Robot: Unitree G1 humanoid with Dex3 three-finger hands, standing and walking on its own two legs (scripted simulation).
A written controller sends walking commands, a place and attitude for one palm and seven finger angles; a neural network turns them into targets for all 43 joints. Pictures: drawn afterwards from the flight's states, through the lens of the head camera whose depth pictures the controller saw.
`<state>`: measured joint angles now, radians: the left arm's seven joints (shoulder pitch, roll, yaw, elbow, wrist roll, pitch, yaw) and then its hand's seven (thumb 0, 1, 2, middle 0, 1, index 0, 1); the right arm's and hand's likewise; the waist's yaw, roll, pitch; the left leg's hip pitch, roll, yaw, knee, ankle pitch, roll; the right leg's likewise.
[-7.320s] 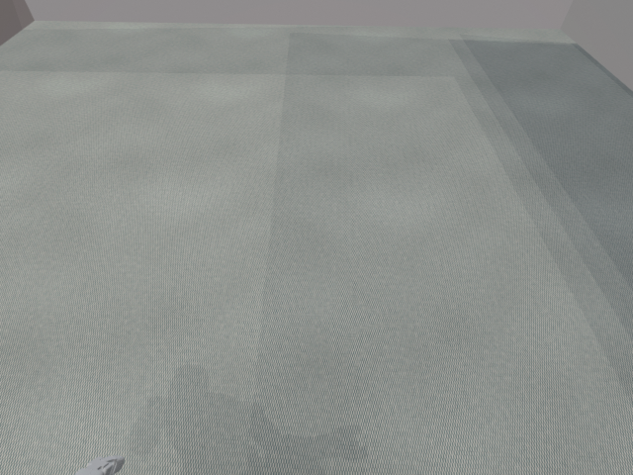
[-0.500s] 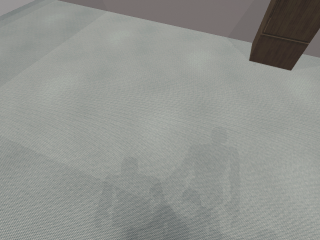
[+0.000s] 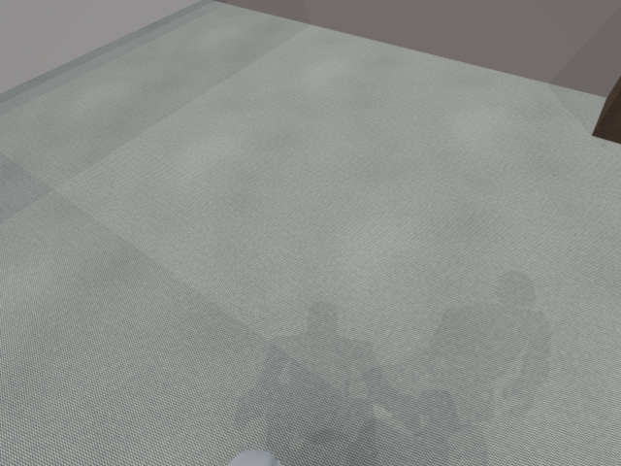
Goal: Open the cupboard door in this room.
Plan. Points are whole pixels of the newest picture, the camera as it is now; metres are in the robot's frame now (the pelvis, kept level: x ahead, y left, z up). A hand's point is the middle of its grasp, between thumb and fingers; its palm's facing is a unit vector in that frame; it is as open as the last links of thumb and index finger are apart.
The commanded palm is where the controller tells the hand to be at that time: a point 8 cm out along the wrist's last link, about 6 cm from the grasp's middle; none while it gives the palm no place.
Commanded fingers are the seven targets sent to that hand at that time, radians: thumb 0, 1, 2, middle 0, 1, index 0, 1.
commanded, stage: turn or walk to find it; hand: left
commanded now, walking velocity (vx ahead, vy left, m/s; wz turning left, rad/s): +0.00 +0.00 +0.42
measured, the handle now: out of the picture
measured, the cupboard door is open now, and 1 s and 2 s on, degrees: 0 0 0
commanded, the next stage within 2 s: none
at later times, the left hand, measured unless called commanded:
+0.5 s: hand out of the picture +0.01 +0.27 -0.17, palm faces +0.22 -0.94 -0.26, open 7.4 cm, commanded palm none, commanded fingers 0.00 0.90 0.90 -0.20 -0.30 -0.20 -0.30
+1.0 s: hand out of the picture -0.07 +0.22 -0.17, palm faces +0.40 -0.88 -0.24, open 7.4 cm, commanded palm none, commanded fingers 0.00 0.90 0.90 -0.20 -0.30 -0.20 -0.30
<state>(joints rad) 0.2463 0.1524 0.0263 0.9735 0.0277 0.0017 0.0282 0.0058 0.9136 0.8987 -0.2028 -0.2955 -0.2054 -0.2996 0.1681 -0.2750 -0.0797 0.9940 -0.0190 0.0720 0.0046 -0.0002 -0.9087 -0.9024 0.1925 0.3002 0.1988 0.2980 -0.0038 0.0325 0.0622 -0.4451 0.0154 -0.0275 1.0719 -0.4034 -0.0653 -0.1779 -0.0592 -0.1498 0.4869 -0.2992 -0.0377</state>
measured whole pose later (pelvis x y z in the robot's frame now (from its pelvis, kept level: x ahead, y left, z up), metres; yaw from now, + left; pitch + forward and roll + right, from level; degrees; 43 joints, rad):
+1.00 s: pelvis -0.05 +0.02 -0.01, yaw +24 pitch -1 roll +1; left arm 0.22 0.18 0.04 0.94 0.03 0.01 0.02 0.01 0.90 0.90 -0.20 -0.30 -0.21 -0.30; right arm 0.22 -0.24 -0.07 1.00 -0.01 0.08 0.01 0.00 -0.91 -0.90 0.19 0.30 0.20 0.30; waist -0.01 0.00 0.09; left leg -0.36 0.04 0.03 0.86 -0.46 -0.06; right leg -0.22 -0.13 -0.19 0.55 -0.29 0.01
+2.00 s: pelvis -0.10 +0.01 -0.01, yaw +49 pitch -1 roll +1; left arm 0.26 0.21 0.05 0.98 0.03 0.02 0.02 0.01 0.91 0.90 -0.20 -0.30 -0.21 -0.30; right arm 0.17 -0.24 -0.06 0.99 -0.01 0.06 0.01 0.00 -0.91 -0.90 0.19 0.30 0.20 0.30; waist 0.01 -0.02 0.09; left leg -0.26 0.03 0.06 0.64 -0.37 -0.05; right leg -0.24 -0.15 -0.24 0.60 -0.32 0.01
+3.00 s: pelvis -0.15 -0.03 -0.01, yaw +74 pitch +0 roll -1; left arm 0.23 0.26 0.08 1.00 0.02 0.08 0.02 0.01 0.91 0.90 -0.20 -0.29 -0.20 -0.30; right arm 0.16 -0.20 -0.04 0.95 -0.02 0.02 0.00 0.00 -0.91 -0.90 0.19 0.30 0.20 0.30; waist 0.02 -0.05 0.09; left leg -0.25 0.00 0.06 0.58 -0.32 0.04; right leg -0.42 -0.12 -0.09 1.01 -0.48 0.06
